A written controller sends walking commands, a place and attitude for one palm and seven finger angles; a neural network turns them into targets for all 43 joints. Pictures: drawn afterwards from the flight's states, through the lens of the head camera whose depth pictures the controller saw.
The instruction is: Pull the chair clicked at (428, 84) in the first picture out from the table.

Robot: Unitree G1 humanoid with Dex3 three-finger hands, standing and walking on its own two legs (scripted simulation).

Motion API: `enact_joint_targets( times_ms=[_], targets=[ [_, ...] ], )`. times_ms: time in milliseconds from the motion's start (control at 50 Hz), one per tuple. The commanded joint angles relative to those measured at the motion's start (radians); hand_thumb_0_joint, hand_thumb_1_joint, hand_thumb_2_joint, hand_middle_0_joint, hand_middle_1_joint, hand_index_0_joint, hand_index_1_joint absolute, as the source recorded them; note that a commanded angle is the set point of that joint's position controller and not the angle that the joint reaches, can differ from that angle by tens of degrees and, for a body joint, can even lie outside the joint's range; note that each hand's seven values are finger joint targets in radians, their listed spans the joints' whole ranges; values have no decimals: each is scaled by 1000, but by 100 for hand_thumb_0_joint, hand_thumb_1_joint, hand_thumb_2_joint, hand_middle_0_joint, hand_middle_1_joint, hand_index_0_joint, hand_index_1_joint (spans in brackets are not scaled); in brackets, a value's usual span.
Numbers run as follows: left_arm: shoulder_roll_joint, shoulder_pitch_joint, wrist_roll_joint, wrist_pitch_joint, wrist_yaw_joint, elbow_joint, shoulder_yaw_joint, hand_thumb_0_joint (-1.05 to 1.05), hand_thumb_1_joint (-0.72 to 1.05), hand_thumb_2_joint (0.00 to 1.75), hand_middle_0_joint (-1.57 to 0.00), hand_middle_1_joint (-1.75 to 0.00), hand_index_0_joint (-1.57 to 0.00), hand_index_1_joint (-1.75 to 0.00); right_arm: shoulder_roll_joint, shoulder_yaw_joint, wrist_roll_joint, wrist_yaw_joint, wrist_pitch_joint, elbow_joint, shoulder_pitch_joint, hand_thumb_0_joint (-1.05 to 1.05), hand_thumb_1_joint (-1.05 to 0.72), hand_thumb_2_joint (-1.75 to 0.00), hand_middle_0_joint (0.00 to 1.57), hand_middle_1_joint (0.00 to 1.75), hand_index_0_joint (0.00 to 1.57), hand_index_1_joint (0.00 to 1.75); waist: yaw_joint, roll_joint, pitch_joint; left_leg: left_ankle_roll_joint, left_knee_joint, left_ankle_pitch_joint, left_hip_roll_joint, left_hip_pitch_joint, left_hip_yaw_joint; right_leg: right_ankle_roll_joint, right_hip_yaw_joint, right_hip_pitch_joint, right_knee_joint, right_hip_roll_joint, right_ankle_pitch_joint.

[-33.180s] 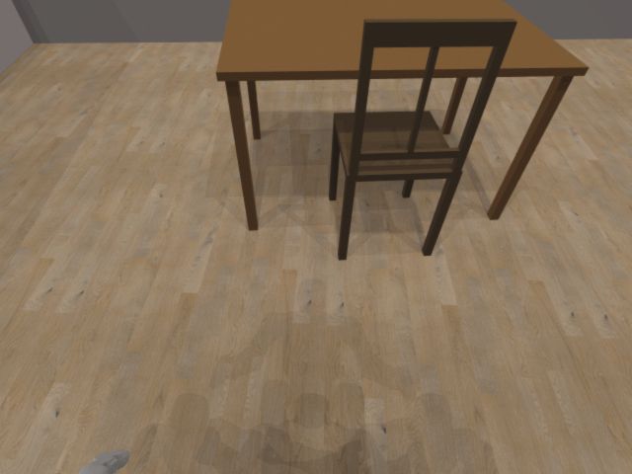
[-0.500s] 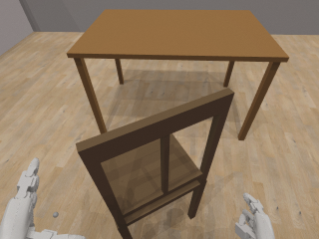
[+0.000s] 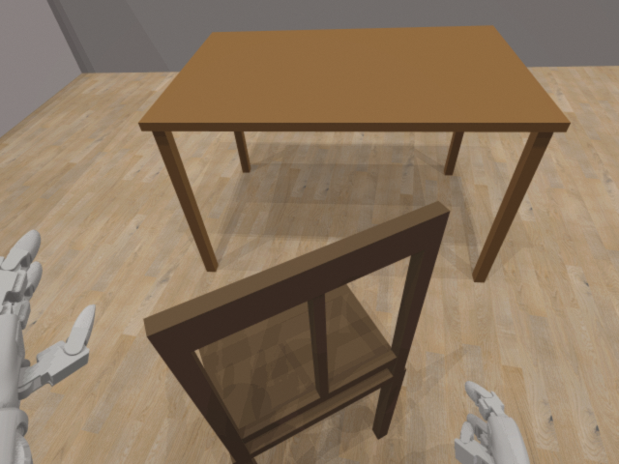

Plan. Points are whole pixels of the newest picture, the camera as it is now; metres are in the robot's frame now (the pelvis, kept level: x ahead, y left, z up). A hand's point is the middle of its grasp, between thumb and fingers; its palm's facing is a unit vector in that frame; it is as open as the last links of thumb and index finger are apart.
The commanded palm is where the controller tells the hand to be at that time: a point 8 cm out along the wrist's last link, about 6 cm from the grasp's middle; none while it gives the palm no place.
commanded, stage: draw the hand back to the body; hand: left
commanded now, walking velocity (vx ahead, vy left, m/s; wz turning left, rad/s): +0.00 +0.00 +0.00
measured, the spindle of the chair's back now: (319, 350) +0.31 +0.03 -0.07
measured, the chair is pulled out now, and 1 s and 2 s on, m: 0.53 0.53 0.53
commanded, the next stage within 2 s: step back with the hand held close in 0.40 s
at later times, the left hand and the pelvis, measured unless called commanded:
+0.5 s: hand (66, 335) +0.19 +0.26 +0.16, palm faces +0.47 -0.78 -0.41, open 7.4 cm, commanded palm +0.14 +0.30 +0.18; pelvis -0.01 +0.00 +0.00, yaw -1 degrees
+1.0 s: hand (22, 380) +0.14 +0.28 +0.16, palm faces +0.38 -0.78 -0.50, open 7.4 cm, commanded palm +0.08 +0.31 +0.18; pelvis -0.06 +0.02 +0.00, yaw -2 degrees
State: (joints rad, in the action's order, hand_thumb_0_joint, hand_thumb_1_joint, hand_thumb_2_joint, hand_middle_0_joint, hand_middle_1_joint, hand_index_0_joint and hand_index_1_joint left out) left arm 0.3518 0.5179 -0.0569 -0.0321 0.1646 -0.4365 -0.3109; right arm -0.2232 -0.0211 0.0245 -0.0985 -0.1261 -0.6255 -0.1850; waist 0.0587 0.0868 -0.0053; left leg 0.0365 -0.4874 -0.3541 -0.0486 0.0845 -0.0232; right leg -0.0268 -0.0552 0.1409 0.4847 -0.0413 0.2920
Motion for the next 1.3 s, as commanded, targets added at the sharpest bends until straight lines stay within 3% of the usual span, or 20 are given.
enact_joint_targets(
  times_ms=[0, 60, 120, 200, 260, 400, 480, 500, 520, 580, 640, 780, 840, 920, 1000, 1040, 1080, 1160, 1220, 1280],
  targets=[
    [215, -139, -1, -74, 17, -205, -177, 0, 90, 90, -20, -30, -20, -30, -101, 42, -6, -4, -49, 151, 132, 0, -90, -90, 20, 30, 20, 30, -1, -35, 81, -36, 65, 417, 7, 19, 23, 43, 3, -91, -61, 1, -399],
    [137, -44, -7, -66, 2, -107, -131, 0, 90, 90, -20, -30, -20, -30, -97, 51, -5, 4, -27, 145, 137, 0, -90, -90, 20, 30, 20, 30, 1, -75, 60, -42, 67, 431, 0, 17, 38, 37, 1, -86, -68, -2, -426],
    [132, -41, -8, -69, -8, -101, -121, 0, 90, 90, -20, -30, -20, -30, -97, 57, -2, 8, -11, 148, 145, 0, -90, -90, 20, 30, 20, 30, 0, -77, 56, -43, 74, 412, 0, 22, 46, 36, 4, -90, -78, -3, -423],
    [219, -96, -4, -86, 0, -205, -176, 0, 90, 90, -20, -30, -20, -30, -102, 57, -6, 5, -22, 154, 158, 0, -90, -90, 20, 30, 20, 30, 8, -7, 110, -41, 74, 416, 6, -3, 42, 39, 14, -113, -78, -6, -424],
    [212, -88, -4, -89, 7, -240, -172, 0, 90, 90, -20, -30, -20, -30, -96, 52, -6, 3, -37, 159, 152, 0, -90, -90, 20, 30, 20, 30, 8, 2, 130, -40, 79, 430, 7, -15, 40, 40, 11, -118, -75, -6, -422],
    [163, -94, -4, -73, 1, -142, -142, 0, 90, 90, -20, -30, -20, -30, -102, 54, -1, 2, -29, 141, 153, 0, -90, -90, 20, 30, 20, 30, -4, -43, 34, -38, 92, 378, 1, 16, 40, 41, 6, -76, -100, 2, -365],
    [153, -106, -6, -75, -6, -129, -125, 0, 90, 90, -20, -30, -20, -30, -105, 53, -2, 4, -23, 150, 157, 0, -90, -90, 20, 30, 20, 30, -3, -50, 30, -41, 106, 321, 2, 18, 33, 38, 6, -65, -107, 1, -290],
    [166, -181, -5, -79, -7, -164, -113, 0, 90, 90, -20, -30, -20, -30, -110, 48, -2, 3, -28, 149, 163, 0, -90, -90, 20, 30, 20, 30, -10, -20, 20, -41, 109, 299, 5, 20, 33, 39, 10, -59, -116, 1, -272],
    [357, -355, -11, -143, -2, -298, -282, 0, 90, 90, -20, -30, -20, -30, -123, 63, 2, 8, -20, 177, 133, 0, -90, -90, 20, 30, 20, 30, -32, -32, -43, -56, 71, 222, -15, 80, 34, 44, 122, 30, -155, -48, -375],
    [224, -158, -3, -149, -13, -167, -205, 0, 90, 90, -20, -30, -20, -30, -106, 60, -7, 16, -9, 175, 142, 0, -90, -90, 20, 30, 20, 30, -40, -115, 2, -52, 52, 210, -10, 84, 15, 49, 128, 9, -131, -74, -404],
    [180, -21, -2, -155, -14, -171, -185, 0, 90, 90, -20, -30, -20, -30, -114, 64, -13, 23, 10, 188, 140, 0, -90, -90, 20, 30, 20, 30, -39, -34, 85, -51, 69, 323, -34, 85, 9, 39, 99, -39, -80, -68, -440],
    [232, 81, 1, -168, 4, -270, -248, 0, 90, 90, -20, -30, -20, -30, -104, 80, -10, 20, 42, 218, 147, 0, -90, -90, 20, 30, 20, 30, -40, -74, 180, -51, 66, 462, -69, 118, -16, 22, 60, -62, -19, -54, -475],
    [250, 71, -1, -186, 15, -338, -256, 0, 90, 90, -20, -30, -20, -30, -102, 78, -9, 10, 28, 220, 141, 0, -90, -90, 20, 30, 20, 30, -38, 23, 176, -58, 84, 457, -90, 157, -36, 17, 46, -52, 18, -45, -403],
    [234, 63, 0, -189, 24, -332, -246, 0, 90, 90, -20, -30, -20, -30, -98, 75, -10, 1, 4, 204, 120, 0, -90, -90, 20, 30, 20, 30, -41, 88, 135, -67, 100, 353, -109, 236, -50, 14, 42, -32, 47, -37, -292],
    [222, 46, 5, -185, 29, -287, -240, 0, 90, 90, -20, -30, -20, -30, -105, 83, -7, 0, -9, 187, 97, 0, -90, -90, 20, 30, 20, 30, -46, 57, 105, -64, 86, 186, -98, 314, -46, 20, 68, -29, 37, -43, -282],
    [207, 25, 6, -182, 30, -259, -225, 0, 90, 90, -20, -30, -20, -30, -102, 81, -9, 1, -10, 188, 87, 0, -90, -90, 20, 30, 20, 30, -48, -18, 81, -55, 57, 79, -70, 333, -35, 25, 101, 14, -8, -54, -232],
    [209, -10, 13, -180, 31, -237, -215, 0, 90, 90, -20, -30, -20, -30, -104, 81, -13, 3, -11, 185, 77, 0, -90, -90, 20, 30, 20, 30, -55, -93, 37, -46, 14, -60, -30, 325, -16, 40, 157, 110, -101, -82, -79],
    [219, -52, 19, -173, 37, -227, -202, 0, 90, 90, -20, -30, -20, -30, -105, 71, -12, 3, -10, 190, 79, 0, -90, -90, 20, 30, 20, 30, -58, -173, 7, -48, -58, -135, -6, 278, -10, 58, 187, 264, -210, -121, 224],
    [240, -51, 24, -181, 46, -262, -222, 0, 90, 90, -20, -30, -20, -30, -108, 62, -12, -3, -11, 199, 85, 0, -90, -90, 20, 30, 20, 30, -56, -81, 22, -67, 24, -181, -34, 313, -49, 37, 144, 228, -168, -88, 251],
    [255, -42, 26, -199, 51, -332, -248, 0, 90, 90, -20, -30, -20, -30, -118, 66, -9, 0, -24, 216, 87, 0, -90, -90, 20, 30, 20, 30, -49, 7, 58, -82, 107, -207, -72, 413, -96, 16, 102, 96, -57, -40, 147]
  ],
)
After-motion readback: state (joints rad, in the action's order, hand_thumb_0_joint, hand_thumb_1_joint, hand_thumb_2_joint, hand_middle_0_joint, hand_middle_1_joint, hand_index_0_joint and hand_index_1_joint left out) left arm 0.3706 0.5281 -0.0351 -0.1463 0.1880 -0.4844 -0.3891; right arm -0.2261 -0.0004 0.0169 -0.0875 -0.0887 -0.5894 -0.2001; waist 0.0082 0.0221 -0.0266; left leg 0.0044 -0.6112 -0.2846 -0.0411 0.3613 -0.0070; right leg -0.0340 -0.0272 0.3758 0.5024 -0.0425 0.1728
